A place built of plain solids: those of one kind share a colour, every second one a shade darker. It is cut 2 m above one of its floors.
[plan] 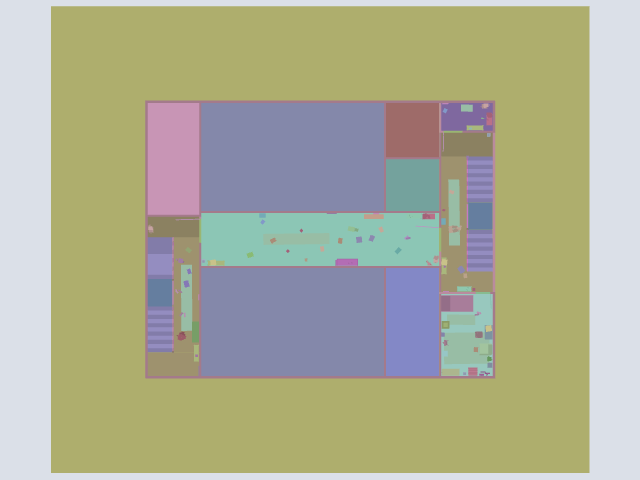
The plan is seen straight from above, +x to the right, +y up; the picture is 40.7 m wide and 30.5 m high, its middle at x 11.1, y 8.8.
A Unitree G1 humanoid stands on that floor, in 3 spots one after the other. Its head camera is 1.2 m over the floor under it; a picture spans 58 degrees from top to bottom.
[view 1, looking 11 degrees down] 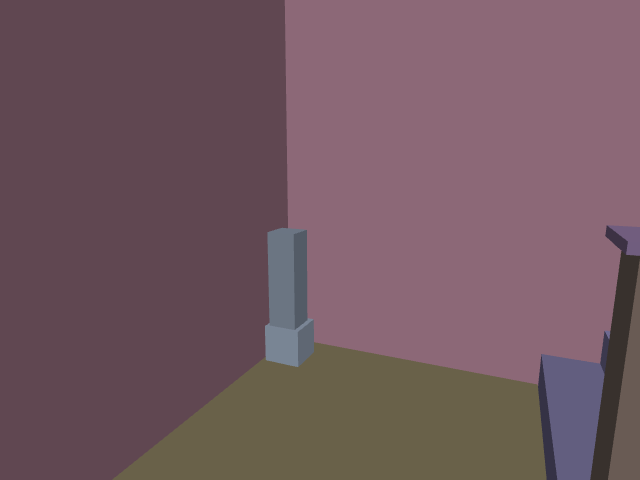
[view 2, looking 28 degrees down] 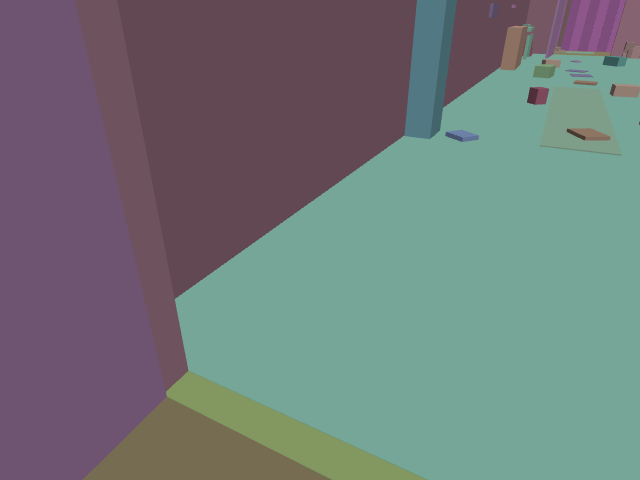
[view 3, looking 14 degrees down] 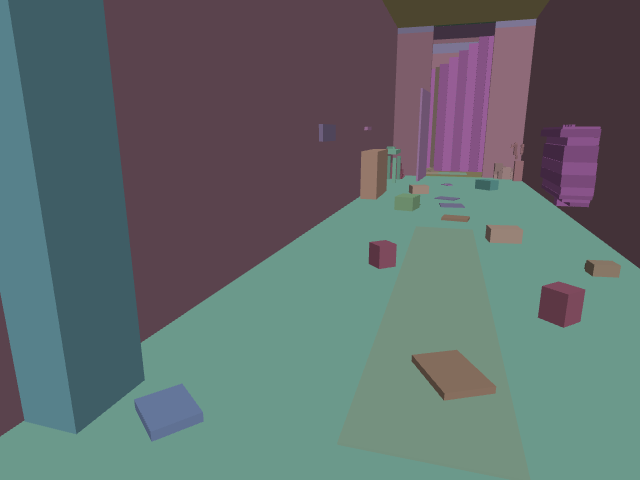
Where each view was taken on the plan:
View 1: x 19.66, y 14.31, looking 24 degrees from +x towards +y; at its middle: wall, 2.69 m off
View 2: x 2.73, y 9.12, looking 28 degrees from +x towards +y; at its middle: floor_hall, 2.56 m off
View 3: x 6.08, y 8.82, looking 17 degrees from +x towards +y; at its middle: floor_hall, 4.96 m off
